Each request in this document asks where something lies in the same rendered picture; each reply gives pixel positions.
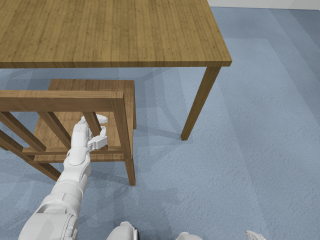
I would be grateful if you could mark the robot left shin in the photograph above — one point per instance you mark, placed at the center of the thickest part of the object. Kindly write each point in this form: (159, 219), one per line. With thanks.
(125, 223)

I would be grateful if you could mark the table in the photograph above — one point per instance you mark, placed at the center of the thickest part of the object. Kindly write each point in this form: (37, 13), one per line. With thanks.
(114, 34)

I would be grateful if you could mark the left robot upper arm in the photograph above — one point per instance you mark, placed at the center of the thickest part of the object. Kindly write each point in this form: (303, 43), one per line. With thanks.
(51, 226)

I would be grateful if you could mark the robot left forearm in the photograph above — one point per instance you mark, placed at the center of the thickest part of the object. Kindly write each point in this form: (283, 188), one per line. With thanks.
(69, 190)

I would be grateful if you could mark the left robot hand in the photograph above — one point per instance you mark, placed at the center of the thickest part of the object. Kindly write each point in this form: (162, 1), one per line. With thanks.
(83, 137)

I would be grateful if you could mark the chair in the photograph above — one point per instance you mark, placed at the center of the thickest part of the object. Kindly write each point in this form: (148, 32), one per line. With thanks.
(60, 108)

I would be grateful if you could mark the robot right shin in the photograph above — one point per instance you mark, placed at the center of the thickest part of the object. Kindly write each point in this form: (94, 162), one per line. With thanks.
(183, 233)

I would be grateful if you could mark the robot shin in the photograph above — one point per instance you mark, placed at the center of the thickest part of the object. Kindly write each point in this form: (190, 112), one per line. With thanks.
(125, 223)
(183, 233)

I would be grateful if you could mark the right robot hand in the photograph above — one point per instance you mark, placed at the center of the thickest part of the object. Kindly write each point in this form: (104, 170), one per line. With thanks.
(254, 236)

